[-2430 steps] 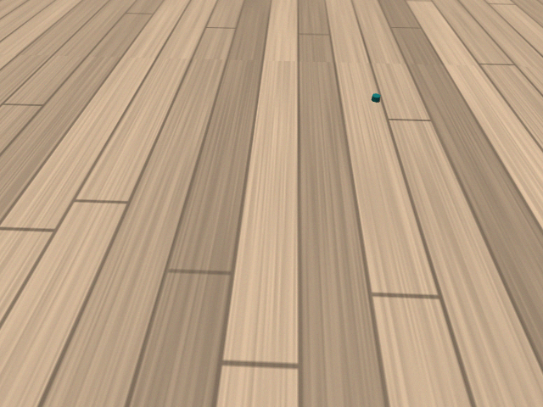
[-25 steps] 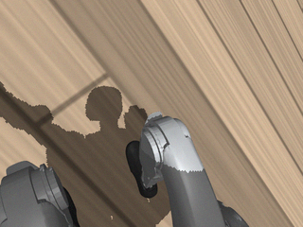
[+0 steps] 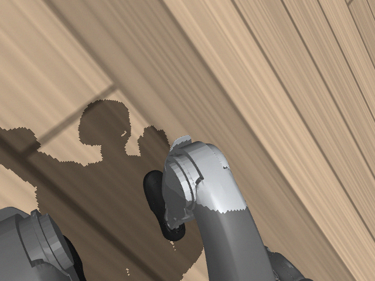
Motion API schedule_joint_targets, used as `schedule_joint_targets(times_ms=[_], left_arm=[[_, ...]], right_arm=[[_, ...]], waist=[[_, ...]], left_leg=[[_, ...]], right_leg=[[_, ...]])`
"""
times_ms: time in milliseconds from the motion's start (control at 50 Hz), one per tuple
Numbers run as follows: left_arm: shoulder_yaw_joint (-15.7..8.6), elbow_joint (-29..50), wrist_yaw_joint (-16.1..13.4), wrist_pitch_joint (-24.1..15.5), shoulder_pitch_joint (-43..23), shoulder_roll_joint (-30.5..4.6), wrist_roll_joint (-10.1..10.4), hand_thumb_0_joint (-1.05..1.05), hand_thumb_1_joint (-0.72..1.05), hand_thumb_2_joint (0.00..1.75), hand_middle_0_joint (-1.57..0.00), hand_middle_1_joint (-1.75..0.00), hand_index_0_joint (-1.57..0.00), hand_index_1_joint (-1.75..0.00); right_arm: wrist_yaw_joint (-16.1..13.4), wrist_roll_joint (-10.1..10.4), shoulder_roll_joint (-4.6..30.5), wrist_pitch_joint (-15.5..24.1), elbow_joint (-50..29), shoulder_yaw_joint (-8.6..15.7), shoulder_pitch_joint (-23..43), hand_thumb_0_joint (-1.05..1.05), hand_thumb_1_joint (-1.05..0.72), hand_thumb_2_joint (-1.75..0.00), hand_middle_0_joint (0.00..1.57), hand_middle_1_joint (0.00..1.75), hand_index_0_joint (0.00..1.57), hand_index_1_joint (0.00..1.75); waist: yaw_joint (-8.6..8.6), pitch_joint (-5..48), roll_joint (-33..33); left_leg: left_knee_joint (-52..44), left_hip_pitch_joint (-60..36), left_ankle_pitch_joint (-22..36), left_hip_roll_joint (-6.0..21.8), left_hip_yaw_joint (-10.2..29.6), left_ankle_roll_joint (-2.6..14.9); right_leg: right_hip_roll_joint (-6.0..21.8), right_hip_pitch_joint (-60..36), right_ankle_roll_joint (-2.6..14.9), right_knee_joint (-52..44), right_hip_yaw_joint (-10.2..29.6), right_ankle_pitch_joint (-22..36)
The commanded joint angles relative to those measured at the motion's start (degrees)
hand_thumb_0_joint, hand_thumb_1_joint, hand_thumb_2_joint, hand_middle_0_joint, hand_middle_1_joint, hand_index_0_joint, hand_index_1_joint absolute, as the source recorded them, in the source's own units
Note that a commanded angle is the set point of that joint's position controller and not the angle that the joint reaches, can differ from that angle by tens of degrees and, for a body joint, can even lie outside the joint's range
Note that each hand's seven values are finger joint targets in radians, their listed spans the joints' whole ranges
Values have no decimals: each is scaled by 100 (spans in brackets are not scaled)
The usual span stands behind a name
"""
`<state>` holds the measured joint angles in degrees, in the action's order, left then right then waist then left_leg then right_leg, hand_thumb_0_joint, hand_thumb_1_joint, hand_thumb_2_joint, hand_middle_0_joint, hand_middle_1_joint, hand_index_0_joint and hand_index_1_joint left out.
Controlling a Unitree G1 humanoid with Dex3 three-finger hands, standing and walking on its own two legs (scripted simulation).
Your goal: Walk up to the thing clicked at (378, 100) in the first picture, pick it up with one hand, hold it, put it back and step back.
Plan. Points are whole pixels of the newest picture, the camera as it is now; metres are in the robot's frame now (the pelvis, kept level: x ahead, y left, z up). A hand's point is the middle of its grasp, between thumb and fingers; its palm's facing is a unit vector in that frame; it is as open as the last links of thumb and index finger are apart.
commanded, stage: rest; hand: left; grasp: from above
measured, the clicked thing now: out of the picture +0.52 +0.32 -0.29
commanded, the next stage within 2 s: open in 0.42 s
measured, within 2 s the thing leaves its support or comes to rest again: rests again in 0.04 s
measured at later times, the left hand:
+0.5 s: hand out of the picture +0.51 +0.31 -0.25, palm faces -0.45 -0.12 -0.89, open 7.0 cm
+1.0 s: hand out of the picture +0.51 +0.31 -0.25, palm faces -0.44 -0.12 -0.89, open 11.5 cm
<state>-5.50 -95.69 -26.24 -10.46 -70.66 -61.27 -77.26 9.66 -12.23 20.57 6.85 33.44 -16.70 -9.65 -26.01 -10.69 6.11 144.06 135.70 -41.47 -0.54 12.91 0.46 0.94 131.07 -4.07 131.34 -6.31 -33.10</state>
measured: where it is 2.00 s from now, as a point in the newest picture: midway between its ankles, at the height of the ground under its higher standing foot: (125, 249)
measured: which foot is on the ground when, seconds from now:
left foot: down 0.00-1.00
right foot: down 0.00-1.00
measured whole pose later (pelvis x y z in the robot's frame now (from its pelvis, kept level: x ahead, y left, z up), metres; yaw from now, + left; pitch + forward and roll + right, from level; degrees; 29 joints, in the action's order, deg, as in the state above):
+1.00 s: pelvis +0.00 +0.00 +0.00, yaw -2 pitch +31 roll -17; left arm -5.0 -95.7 -27.0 -10.0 -70.0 -64.6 -75.1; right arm 10.5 -12.8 20.3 8.3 33.5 -21.2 -7.8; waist -27.1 -12.1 6.9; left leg 145.4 136.5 -41.7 -0.1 14.1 1.2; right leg 0.3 131.0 -4.3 131.0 -7.4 -32.5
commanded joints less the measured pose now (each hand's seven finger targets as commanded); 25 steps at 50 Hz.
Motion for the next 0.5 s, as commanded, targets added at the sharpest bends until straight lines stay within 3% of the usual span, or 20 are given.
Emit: schedule_joint_targets(times_ms=[0, 20, 60, 80, 160, 260, 280, 300, 360, 400, 440, 480], left_arm=[[-32, 739, -288, -12, -1652, -1165, 78, 0, 68, 40, -95, -58, -101, -52], [-9, 845, -313, -12, -1727, -1230, 81, 0, 67, 40, -95, -56, -101, -50], [-87, 699, -345, 8, -1647, -1303, 88, 0, 68, 38, -95, -57, -101, -50], [-5, 655, -340, 26, -1580, -1197, 102, 0, 68, 37, -95, -56, -101, -50], [-125, 717, -368, 34, -1640, -1378, 91, 0, 66, 38, -94, -56, -100, -50], [-48, 544, -397, 38, -1609, -1354, 108, 0, 65, 40, -93, -57, -99, -51], [12, 455, -366, 37, -1569, -1252, 107, 0, 65, 38, -93, -58, -99, -51], [-7, 482, -380, 34, -1562, -1386, 129, 0, 63, 38, -92, -57, -98, -51], [7, 517, -360, 6, -1488, -1310, 147, 0, 64, 38, -93, -56, -98, -50], [-1, 563, -352, -11, -1532, -1365, 180, 0, 63, 35, -92, -54, -98, -47], [-86, 676, -388, -26, -1567, -1576, 193, 0, 61, 37, -92, -53, -97, -48], [64, 298, -361, -7, -1379, -1322, 203, 0, 59, 34, -89, -53, -95, -47]], right_arm=[[-7, -20, 1870, 1, 222, 513, -1303, 0, -90, -90, 20, 30, 20, 30], [-17, -22, 1896, 16, 211, 534, -1261, 0, -90, -90, 20, 30, 20, 30], [-1, -17, 1904, 43, 195, 466, -1284, 0, -90, -90, 20, 30, 20, 30], [12, -23, 1898, 58, 224, 468, -1266, 0, -90, -90, 20, 30, 20, 30], [40, -47, 1908, 71, 248, 386, -1271, 0, -90, -90, 20, 30, 20, 30], [40, -36, 1924, 54, 204, 335, -1174, 0, -90, -90, 20, 30, 20, 30], [58, -46, 1916, 72, 187, 316, -1132, 0, -90, -90, 20, 30, 20, 30], [54, -43, 1902, 87, 207, 284, -1083, 0, -90, -90, 20, 30, 20, 30], [65, -70, 1897, 118, 204, 214, -1086, 0, -90, -90, 20, 30, 20, 30], [67, -88, 1937, 136, 173, 175, -1122, 0, -90, -90, 20, 30, 20, 30], [60, -68, 1938, 134, 214, 163, -1144, 0, -90, -90, 20, 30, 20, 30], [64, -73, 1917, 137, 217, 167, -1108, 0, -90, -90, 20, 30, 20, 30]], waist=[[-433, 3846, -3276], [-375, 4068, -3375], [-417, 3864, -3239], [-435, 3765, -3286], [-450, 3895, -3468], [-481, 3807, -3437], [-520, 3580, -3378], [-447, 3649, -3337], [-524, 3537, -3322], [-576, 3592, -3166], [-518, 3741, -3336], [-569, 3518, -3231]], left_leg=[[-1526, -3078, 1637, 194, -490, -45], [-1496, -3167, 1684, 192, -524, -31], [-1477, -3041, 1690, 193, -487, -33], [-1470, -3012, 1650, 195, -508, -30], [-1516, -3234, 1857, 245, -388, -94], [-1560, -3094, 1593, 250, -347, -77], [-1517, -2988, 1514, 246, -351, -71], [-1520, -2928, 1429, 245, -371, -48], [-1438, -3026, 1593, 276, -338, -73], [-1386, -2968, 1652, 266, -334, -55], [-1430, -3012, 1615, 280, -339, -56], [-1458, -2895, 1430, 279, -329, -47]], right_leg=[[-277, -2265, 523, -863, -806, 1309], [-304, -2394, 517, -874, -783, 1373], [-266, -2311, 517, -886, -803, 1365], [-281, -2283, 510, -858, -792, 1351], [-249, -2265, 518, -848, -846, 1443], [-282, -2194, 525, -815, -860, 1278], [-257, -2050, 520, -815, -858, 1220], [-292, -2182, 513, -831, -858, 1174], [-248, -2062, 496, -826, -854, 1279], [-246, -2204, 482, -862, -864, 1337], [-250, -2275, 481, -861, -825, 1329], [-283, -2142, 483, -849, -861, 1194]])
